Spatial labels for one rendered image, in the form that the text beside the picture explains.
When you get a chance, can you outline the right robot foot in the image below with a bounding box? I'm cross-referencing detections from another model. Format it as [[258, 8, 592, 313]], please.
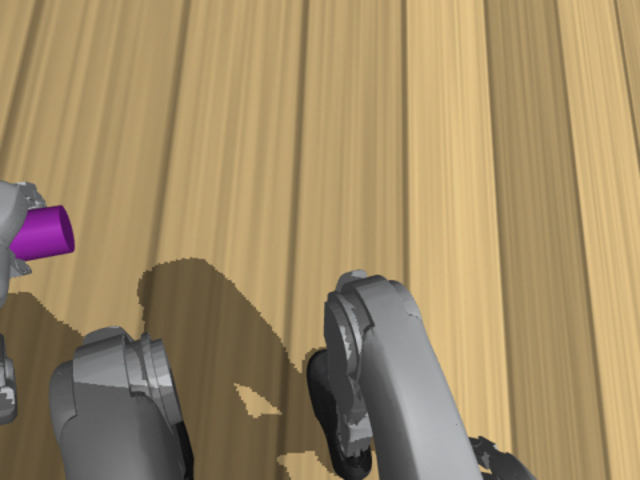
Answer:
[[307, 349, 372, 480]]

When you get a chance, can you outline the bottle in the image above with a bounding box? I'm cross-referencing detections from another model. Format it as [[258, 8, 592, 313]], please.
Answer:
[[9, 205, 75, 261]]

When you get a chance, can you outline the left robot foot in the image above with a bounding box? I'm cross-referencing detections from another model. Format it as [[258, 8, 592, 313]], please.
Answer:
[[176, 421, 194, 480]]

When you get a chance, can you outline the left robot arm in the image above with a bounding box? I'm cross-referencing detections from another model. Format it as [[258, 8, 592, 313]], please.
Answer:
[[0, 244, 18, 426]]

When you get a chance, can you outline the left robot hand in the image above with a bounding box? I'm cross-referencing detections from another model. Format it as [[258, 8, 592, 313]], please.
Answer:
[[0, 180, 47, 278]]

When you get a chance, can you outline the right robot hand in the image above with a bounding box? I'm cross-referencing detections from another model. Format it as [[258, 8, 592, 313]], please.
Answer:
[[469, 436, 537, 480]]

